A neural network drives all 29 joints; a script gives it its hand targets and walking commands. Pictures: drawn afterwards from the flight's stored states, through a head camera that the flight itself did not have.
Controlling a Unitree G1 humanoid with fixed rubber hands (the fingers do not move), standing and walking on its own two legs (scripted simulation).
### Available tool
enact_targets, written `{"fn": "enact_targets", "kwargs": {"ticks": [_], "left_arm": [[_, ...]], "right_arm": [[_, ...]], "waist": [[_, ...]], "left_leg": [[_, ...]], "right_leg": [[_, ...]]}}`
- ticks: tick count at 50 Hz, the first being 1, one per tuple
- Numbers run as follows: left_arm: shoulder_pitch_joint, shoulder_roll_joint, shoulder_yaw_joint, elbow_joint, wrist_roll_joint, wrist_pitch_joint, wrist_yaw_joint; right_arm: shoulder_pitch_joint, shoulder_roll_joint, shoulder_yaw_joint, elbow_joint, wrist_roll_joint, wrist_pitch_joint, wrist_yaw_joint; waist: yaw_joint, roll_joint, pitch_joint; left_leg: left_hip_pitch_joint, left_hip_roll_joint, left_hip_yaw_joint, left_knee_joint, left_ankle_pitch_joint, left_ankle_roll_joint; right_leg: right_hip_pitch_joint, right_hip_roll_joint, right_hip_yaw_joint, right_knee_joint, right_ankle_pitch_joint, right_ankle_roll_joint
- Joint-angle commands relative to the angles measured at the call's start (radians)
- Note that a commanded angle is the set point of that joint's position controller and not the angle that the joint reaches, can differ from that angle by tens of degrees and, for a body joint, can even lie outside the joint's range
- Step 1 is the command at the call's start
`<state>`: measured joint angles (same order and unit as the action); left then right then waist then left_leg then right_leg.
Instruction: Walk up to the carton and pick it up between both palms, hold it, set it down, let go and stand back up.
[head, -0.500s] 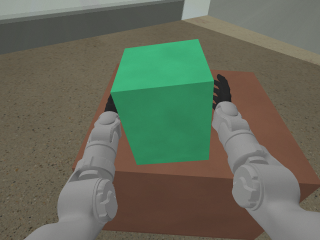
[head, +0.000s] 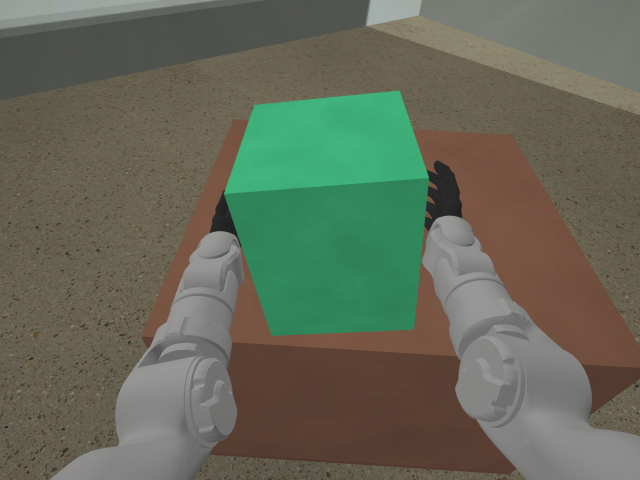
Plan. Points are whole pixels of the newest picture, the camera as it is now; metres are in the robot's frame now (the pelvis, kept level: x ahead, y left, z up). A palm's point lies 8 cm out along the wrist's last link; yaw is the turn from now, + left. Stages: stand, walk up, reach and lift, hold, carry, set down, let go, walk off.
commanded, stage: set down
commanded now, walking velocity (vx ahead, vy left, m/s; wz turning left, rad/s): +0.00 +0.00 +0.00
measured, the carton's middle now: (333, 216) +0.43 -0.01 +0.12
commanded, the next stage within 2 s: none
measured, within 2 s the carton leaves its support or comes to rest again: neither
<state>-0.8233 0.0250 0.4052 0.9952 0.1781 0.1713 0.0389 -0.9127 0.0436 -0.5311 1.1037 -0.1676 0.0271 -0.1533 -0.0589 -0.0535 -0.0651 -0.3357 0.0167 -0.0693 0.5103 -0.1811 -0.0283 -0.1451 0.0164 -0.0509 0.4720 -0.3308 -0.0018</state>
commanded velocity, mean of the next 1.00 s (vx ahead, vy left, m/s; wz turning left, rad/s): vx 0.00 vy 0.00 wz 0.00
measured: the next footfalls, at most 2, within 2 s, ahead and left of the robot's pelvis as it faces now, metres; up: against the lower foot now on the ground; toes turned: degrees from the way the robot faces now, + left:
none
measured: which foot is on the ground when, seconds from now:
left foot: down 0.00-1.00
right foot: down 0.00-1.00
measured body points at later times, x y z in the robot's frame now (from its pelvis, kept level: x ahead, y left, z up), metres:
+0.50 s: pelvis +0.01 +0.00 +0.00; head +0.00 +0.03 +0.45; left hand +0.43 +0.14 +0.08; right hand +0.42 -0.15 +0.12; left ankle +0.06 +0.13 -0.74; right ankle -0.05 -0.11 -0.74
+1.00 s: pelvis +0.02 -0.01 +0.00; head +0.04 +0.01 +0.45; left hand +0.44 +0.13 +0.06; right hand +0.43 -0.17 +0.09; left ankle +0.06 +0.13 -0.74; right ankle -0.05 -0.11 -0.74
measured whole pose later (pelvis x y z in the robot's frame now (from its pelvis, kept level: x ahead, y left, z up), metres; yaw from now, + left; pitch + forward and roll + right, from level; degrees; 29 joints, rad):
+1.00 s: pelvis +0.02 -0.01 +0.00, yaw +0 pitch +4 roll +0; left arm -0.82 0.00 0.51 1.03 0.22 0.05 0.00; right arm -0.87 0.14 -0.75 1.00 -0.40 -0.05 -0.08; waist -0.06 -0.05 -0.02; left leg -0.37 0.01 -0.07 0.48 -0.18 -0.03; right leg -0.19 0.01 -0.05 0.47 -0.35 0.00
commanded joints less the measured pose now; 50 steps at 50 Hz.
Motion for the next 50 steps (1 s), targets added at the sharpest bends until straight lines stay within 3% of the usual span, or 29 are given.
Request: {"fn": "enact_targets", "kwargs": {"ticks": [1, 2, 4, 6, 7, 9, 10, 12, 14, 16, 17, 18, 20, 21, 23, 25, 28, 29, 32, 33, 34, 35, 37, 38, 43, 44, 46, 47, 50], "left_arm": [[-0.905, -0.478, -0.209, -0.181, 0.080, -0.126, -0.149], [-0.969, -0.460, -0.200, -0.164, 0.072, -0.135, -0.150], [-0.967, -0.494, -0.232, -0.208, 0.065, -0.152, -0.141], [-1.009, -0.480, -0.220, -0.217, 0.072, -0.166, -0.135], [-0.971, -0.466, -0.205, -0.161, 0.079, -0.152, -0.136], [-0.961, -0.457, -0.179, -0.138, 0.091, -0.148, -0.152], [-0.947, -0.453, -0.177, -0.147, 0.083, -0.151, -0.148], [-0.946, -0.466, -0.197, -0.168, 0.090, -0.156, -0.144], [-0.978, -0.467, -0.185, -0.193, 0.101, -0.164, -0.140], [-0.960, -0.457, -0.169, -0.177, 0.113, -0.164, -0.140], [-0.906, -0.440, -0.153, -0.173, 0.123, -0.167, -0.143], [-0.939, -0.439, -0.160, -0.139, 0.111, -0.159, -0.150], [-0.917, -0.430, -0.140, -0.127, 0.135, -0.162, -0.149], [-0.955, -0.433, -0.151, -0.153, 0.135, -0.161, -0.145], [-0.911, -0.422, -0.125, -0.134, 0.144, -0.160, -0.148], [-0.929, -0.399, -0.127, -0.119, 0.131, -0.156, -0.150], [-0.953, -0.378, -0.108, -0.148, 0.146, -0.180, -0.151], [-0.923, -0.379, -0.103, -0.156, 0.143, -0.183, -0.145], [-0.937, -0.413, -0.135, -0.166, 0.145, -0.191, -0.151], [-0.916, -0.417, -0.128, -0.172, 0.144, -0.194, -0.148], [-0.929, -0.414, -0.142, -0.173, 0.133, -0.194, -0.151], [-0.922, -0.405, -0.114, -0.177, 0.150, -0.193, -0.146], [-0.873, -0.386, -0.099, -0.142, 0.170, -0.190, -0.163], [-0.853, -0.390, -0.109, -0.153, 0.161, -0.190, -0.161], [-0.877, -0.446, -0.133, -0.176, 0.147, -0.219, -0.153], [-0.842, -0.447, -0.121, -0.197, 0.158, -0.231, -0.150], [-0.851, -0.459, -0.128, -0.189, 0.159, -0.235, -0.154], [-0.855, -0.466, -0.122, -0.205, 0.154, -0.244, -0.150], [-0.823, -0.442, -0.101, -0.158, 0.169, -0.263, -0.151]], "right_arm": [[-0.679, 0.577, 0.156, -0.166, -0.185, -0.079, 0.178], [-0.698, 0.589, 0.150, -0.157, -0.190, -0.078, 0.177], [-0.674, 0.601, 0.148, -0.179, -0.205, -0.089, 0.176], [-0.651, 0.622, 0.132, -0.134, -0.225, -0.093, 0.186], [-0.662, 0.583, 0.097, -0.137, -0.242, -0.087, 0.187], [-0.656, 0.574, 0.061, -0.118, -0.282, -0.083, 0.186], [-0.673, 0.571, 0.068, -0.175, -0.275, -0.093, 0.184], [-0.664, 0.595, 0.089, -0.175, -0.275, -0.103, 0.192], [-0.650, 0.577, 0.059, -0.139, -0.294, -0.106, 0.198], [-0.641, 0.567, 0.046, -0.141, -0.301, -0.103, 0.203], [-0.635, 0.567, 0.068, -0.152, -0.295, -0.110, 0.207], [-0.629, 0.558, 0.039, -0.138, -0.307, -0.098, 0.203], [-0.648, 0.553, 0.035, -0.169, -0.311, -0.104, 0.205], [-0.619, 0.552, 0.012, -0.109, -0.321, -0.097, 0.203], [-0.623, 0.555, 0.024, -0.146, -0.323, -0.095, 0.202], [-0.651, 0.525, -0.007, -0.181, -0.332, -0.093, 0.209], [-0.646, 0.547, -0.025, -0.187, -0.357, -0.089, 0.209], [-0.645, 0.570, 0.010, -0.203, -0.353, -0.095, 0.212], [-0.599, 0.551, -0.021, -0.164, -0.362, -0.097, 0.213], [-0.591, 0.564, -0.007, -0.151, -0.355, -0.099, 0.220], [-0.575, 0.560, -0.016, -0.128, -0.368, -0.097, 0.217], [-0.574, 0.559, -0.018, -0.125, -0.370, -0.091, 0.220], [-0.563, 0.559, -0.001, -0.178, -0.370, -0.093, 0.213], [-0.543, 0.555, -0.001, -0.155, -0.359, -0.088, 0.217], [-0.564, 0.577, -0.032, -0.176, -0.391, -0.133, 0.210], [-0.556, 0.590, -0.014, -0.179, -0.396, -0.139, 0.217], [-0.538, 0.577, -0.027, -0.156, -0.410, -0.149, 0.216], [-0.544, 0.589, -0.026, -0.150, -0.411, -0.154, 0.216], [-0.541, 0.593, -0.009, -0.163, -0.430, -0.168, 0.219]], "waist": [[-0.074, 0.101, -0.582], [-0.056, 0.085, -0.573], [-0.078, 0.107, -0.651], [-0.064, 0.118, -0.664], [-0.078, 0.128, -0.623], [-0.084, 0.088, -0.556], [-0.065, 0.098, -0.597], [-0.072, 0.121, -0.636], [-0.072, 0.143, -0.634], [-0.064, 0.126, -0.608], [-0.041, 0.110, -0.588], [-0.081, 0.095, -0.574], [-0.065, 0.114, -0.588], [-0.078, 0.129, -0.567], [-0.065, 0.087, -0.554], [-0.081, 0.100, -0.554], [-0.062, 0.086, -0.616], [-0.039, 0.070, -0.622], [-0.083, 0.119, -0.608], [-0.065, 0.130, -0.599], [-0.084, 0.120, -0.601], [-0.069, 0.128, -0.613], [-0.073, 0.081, -0.559], [-0.077, 0.115, -0.572], [-0.080, 0.131, -0.682], [-0.056, 0.153, -0.691], [-0.077, 0.170, -0.674], [-0.058, 0.156, -0.695], [-0.067, 0.118, -0.744]], "left_leg": [[0.428, -0.031, 0.137, -0.138, 0.285, -0.012], [0.384, -0.040, 0.142, -0.144, 0.229, -0.001], [0.400, -0.038, 0.133, -0.133, 0.265, -0.010], [0.440, -0.026, 0.130, -0.129, 0.271, -0.008], [0.426, -0.028, 0.128, -0.138, 0.219, -0.015], [0.415, -0.022, 0.138, -0.150, 0.212, -0.011], [0.397, -0.028, 0.146, -0.151, 0.206, -0.004], [0.430, -0.026, 0.136, -0.139, 0.272, -0.015], [0.458, -0.021, 0.128, -0.121, 0.328, -0.026], [0.466, -0.016, 0.129, -0.130, 0.294, -0.017], [0.460, -0.011, 0.133, -0.123, 0.324, -0.012], [0.429, -0.021, 0.136, -0.129, 0.283, -0.013], [0.435, -0.017, 0.131, -0.136, 0.276, -0.013], [0.421, -0.024, 0.138, -0.141, 0.261, -0.014], [0.420, -0.021, 0.138, -0.140, 0.267, -0.002], [0.400, -0.026, 0.136, -0.156, 0.212, 0.001], [0.376, -0.031, 0.154, -0.153, 0.197, 0.011], [0.380, -0.034, 0.149, -0.151, 0.215, 0.020], [0.411, -0.027, 0.136, -0.135, 0.289, -0.004], [0.476, -0.018, 0.132, -0.127, 0.334, -0.002], [0.501, -0.016, 0.126, -0.116, 0.370, -0.001], [0.506, -0.019, 0.129, -0.118, 0.358, -0.005], [0.427, -0.035, 0.147, -0.121, 0.315, 0.003], [0.479, -0.029, 0.128, -0.122, 0.370, 0.000], [0.589, -0.010, 0.112, -0.085, 0.493, -0.007], [0.625, -0.005, 0.107, -0.075, 0.542, -0.009], [0.673, 0.001, 0.093, -0.064, 0.584, -0.009], [0.716, 0.009, 0.089, -0.053, 0.650, -0.004], [0.656, 0.002, 0.096, -0.062, 0.563, 0.005]], "right_leg": [[0.019, -0.022, -0.016, -0.096, 0.697, 0.101], [0.029, -0.029, -0.001, -0.099, 0.652, 0.097], [0.030, -0.027, -0.010, -0.089, 0.698, 0.093], [-0.030, -0.026, -0.017, -0.098, 0.642, 0.092], [-0.063, -0.023, -0.026, -0.115, 0.553, 0.087], [-0.047, -0.021, -0.033, -0.119, 0.537, 0.085], [-0.030, -0.026, -0.022, -0.117, 0.570, 0.086], [-0.029, -0.027, -0.029, -0.100, 0.637, 0.091], [-0.069, -0.015, -0.037, -0.108, 0.586, 0.085], [-0.088, -0.018, -0.039, -0.123, 0.531, 0.082], [-0.076, -0.022, -0.031, -0.109, 0.616, 0.090], [-0.064, -0.023, -0.035, -0.113, 0.601, 0.097], [-0.074, -0.026, -0.031, -0.119, 0.586, 0.093], [-0.082, -0.028, -0.032, -0.119, 0.581, 0.093], [-0.067, -0.022, -0.032, -0.117, 0.586, 0.092], [-0.086, -0.022, -0.037, -0.123, 0.541, 0.092], [-0.049, -0.029, -0.039, -0.109, 0.566, 0.095], [-0.036, -0.032, -0.024, -0.107, 0.610, 0.102], [-0.084, -0.023, -0.035, -0.107, 0.612, 0.098], [-0.165, -0.026, -0.045, -0.111, 0.583, 0.101], [-0.200, -0.028, -0.046, -0.128, 0.570, 0.101], [-0.205, -0.021, -0.055, -0.129, 0.536, 0.096], [-0.100, -0.027, -0.034, -0.115, 0.652, 0.109], [-0.137, -0.027, -0.040, -0.109, 0.648, 0.110], [-0.312, -0.025, -0.060, -0.130, 0.581, 0.106], [-0.318, -0.023, -0.054, -0.132, 0.572, 0.096], [-0.406, -0.020, -0.061, -0.138, 0.535, 0.103], [-0.456, -0.018, -0.066, -0.146, 0.529, 0.103], [-0.370, -0.029, -0.046, -0.127, 0.610, 0.108]]}}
